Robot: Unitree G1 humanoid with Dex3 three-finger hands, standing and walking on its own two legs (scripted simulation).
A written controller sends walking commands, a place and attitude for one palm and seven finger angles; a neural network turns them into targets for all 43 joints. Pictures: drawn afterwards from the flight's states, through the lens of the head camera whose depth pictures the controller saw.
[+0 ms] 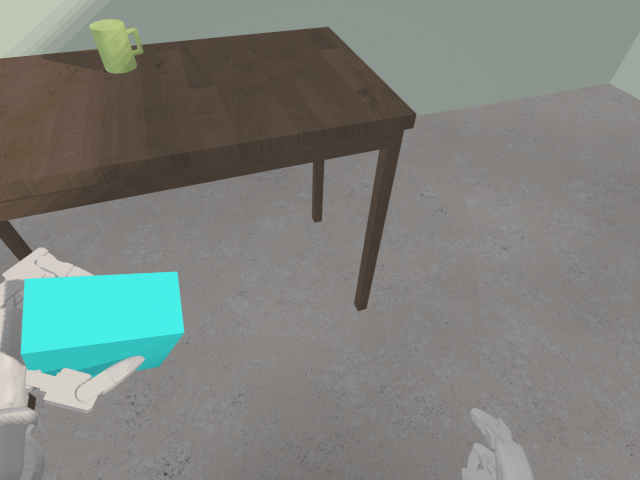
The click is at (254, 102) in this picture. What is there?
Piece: table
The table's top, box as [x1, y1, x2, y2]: [0, 27, 415, 201]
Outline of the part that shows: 415,113 328,27 142,45 144,51 141,54 134,56 137,66 131,71 117,74 107,72 104,69 97,49 0,58 0,201 413,127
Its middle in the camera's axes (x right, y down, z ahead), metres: -0.44 -0.33 +0.91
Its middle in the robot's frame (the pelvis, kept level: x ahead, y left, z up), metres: +0.88 +0.49 +0.02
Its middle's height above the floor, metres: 0.80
